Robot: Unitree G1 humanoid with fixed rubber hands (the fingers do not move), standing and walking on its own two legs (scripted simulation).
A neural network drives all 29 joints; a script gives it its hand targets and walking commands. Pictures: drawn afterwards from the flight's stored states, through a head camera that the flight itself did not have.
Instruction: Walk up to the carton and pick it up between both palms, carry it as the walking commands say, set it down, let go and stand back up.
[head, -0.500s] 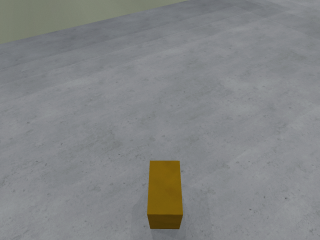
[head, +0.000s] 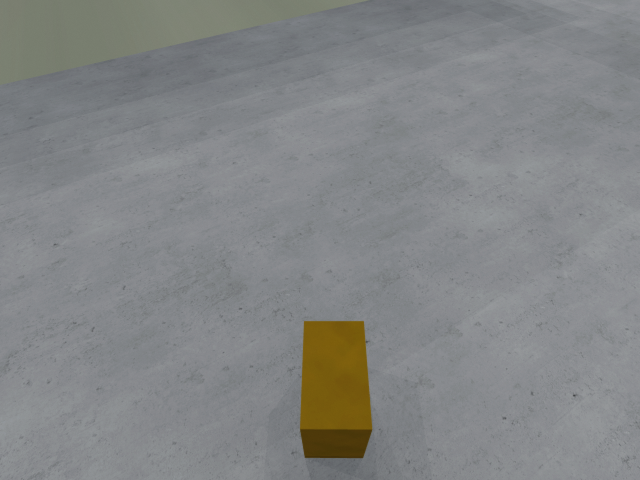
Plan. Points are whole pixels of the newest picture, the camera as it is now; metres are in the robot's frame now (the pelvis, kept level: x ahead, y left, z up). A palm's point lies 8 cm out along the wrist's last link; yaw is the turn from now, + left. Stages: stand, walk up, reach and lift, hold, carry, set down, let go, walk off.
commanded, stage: stand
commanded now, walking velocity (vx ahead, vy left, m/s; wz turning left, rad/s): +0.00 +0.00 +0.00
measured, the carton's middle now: (333, 390) +0.45 +0.00 -0.64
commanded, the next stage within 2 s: reach and lift in 0.12 s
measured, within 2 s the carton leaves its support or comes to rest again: neither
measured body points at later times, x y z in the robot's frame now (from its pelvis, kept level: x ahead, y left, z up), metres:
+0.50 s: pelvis -0.01 -0.02 -0.03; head +0.07 +0.00 +0.42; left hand +0.12 +0.21 -0.16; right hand +0.14 -0.21 -0.15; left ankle -0.04 +0.09 -0.74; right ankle +0.01 -0.16 -0.74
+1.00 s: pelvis -0.10 -0.05 -0.08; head +0.07 -0.03 +0.34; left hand +0.20 +0.20 -0.20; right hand +0.20 -0.20 -0.20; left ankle -0.04 +0.09 -0.74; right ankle +0.01 -0.17 -0.74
